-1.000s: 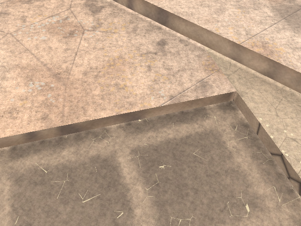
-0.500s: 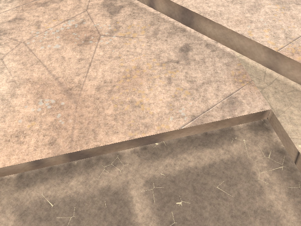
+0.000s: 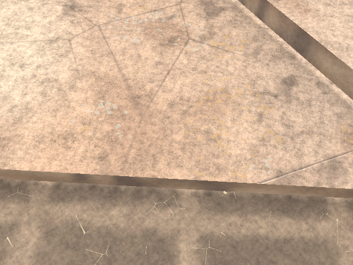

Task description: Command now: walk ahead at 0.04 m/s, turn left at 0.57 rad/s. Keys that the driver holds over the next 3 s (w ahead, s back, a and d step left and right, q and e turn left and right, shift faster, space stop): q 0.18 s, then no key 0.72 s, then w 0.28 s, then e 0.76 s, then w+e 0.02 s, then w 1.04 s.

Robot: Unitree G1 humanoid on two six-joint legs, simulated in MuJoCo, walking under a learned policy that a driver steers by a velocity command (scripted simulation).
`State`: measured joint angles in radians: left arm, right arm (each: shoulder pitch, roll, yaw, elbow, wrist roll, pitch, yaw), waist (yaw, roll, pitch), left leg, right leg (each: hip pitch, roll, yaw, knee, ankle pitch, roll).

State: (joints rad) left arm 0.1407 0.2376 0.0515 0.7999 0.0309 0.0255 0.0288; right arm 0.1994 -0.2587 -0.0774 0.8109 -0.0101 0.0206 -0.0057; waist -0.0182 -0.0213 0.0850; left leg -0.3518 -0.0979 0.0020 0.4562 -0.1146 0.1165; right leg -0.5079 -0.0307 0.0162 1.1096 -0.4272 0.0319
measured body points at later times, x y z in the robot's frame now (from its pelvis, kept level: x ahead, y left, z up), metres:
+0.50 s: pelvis +0.02 -0.06 +0.01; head +0.04 -0.08 +0.46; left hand +0.05 +0.23 -0.09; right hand +0.18 -0.30 -0.13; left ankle -0.02 +0.06 -0.68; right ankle +0.03 -0.15 -0.73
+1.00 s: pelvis +0.00 -0.04 +0.01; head +0.00 -0.03 +0.46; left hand -0.01 +0.23 -0.14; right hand +0.12 -0.28 -0.13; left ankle -0.05 +0.06 -0.73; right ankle +0.03 -0.15 -0.73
